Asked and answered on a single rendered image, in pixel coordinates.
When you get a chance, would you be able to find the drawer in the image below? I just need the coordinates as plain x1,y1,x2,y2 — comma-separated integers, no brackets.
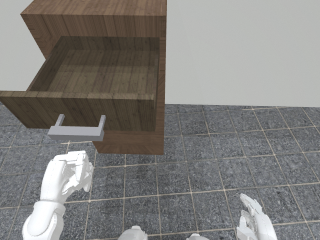
0,36,160,132

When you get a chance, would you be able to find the left robot hand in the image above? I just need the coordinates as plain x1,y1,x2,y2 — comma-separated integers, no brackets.
40,150,94,204

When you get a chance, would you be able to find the left robot forearm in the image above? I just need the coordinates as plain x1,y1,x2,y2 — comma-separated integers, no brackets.
22,199,66,240

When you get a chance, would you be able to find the right robot hand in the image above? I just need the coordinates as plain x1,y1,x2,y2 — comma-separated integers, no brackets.
236,193,278,240

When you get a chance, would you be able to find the handle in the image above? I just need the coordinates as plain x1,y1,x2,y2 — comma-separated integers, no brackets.
47,114,106,141

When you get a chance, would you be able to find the robot left thigh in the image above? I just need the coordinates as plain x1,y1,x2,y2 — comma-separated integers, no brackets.
117,228,148,240

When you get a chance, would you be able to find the robot left shin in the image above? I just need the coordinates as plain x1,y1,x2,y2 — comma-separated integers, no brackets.
132,225,141,230

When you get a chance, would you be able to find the cabinet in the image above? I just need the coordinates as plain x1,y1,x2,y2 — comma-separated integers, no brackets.
20,0,167,155

